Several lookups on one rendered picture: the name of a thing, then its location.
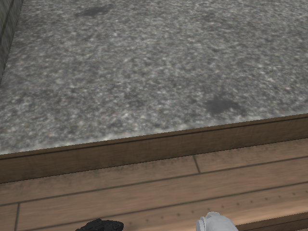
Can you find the robot left hand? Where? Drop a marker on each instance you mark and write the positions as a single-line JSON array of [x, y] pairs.
[[102, 225]]

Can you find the robot right shin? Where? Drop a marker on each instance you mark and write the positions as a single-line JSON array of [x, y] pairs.
[[212, 214]]

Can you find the right robot thigh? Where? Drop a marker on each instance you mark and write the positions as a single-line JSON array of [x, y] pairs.
[[215, 223]]

